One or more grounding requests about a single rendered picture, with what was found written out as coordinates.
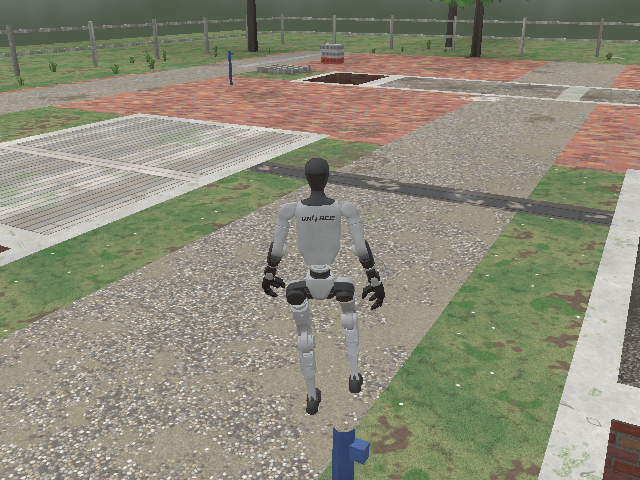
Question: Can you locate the left robot forearm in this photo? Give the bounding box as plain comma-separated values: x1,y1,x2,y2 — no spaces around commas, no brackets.
264,242,282,280

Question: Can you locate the right robot forearm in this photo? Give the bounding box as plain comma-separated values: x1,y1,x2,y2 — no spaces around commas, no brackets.
359,240,382,287

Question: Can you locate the left robot shin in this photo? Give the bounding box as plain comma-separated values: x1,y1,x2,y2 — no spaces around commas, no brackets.
297,336,317,401

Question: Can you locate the robot head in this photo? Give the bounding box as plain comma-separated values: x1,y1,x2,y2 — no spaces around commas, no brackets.
301,158,335,206

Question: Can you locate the right robot hand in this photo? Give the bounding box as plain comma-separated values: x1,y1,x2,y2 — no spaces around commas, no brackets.
362,282,385,310

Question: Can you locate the right robot upper arm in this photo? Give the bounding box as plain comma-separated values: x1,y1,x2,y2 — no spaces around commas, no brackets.
339,201,368,257

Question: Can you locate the left robot hand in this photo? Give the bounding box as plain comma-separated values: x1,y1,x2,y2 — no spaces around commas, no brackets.
262,276,285,297

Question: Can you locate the left robot upper arm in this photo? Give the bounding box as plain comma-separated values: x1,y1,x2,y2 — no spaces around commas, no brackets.
271,202,297,257

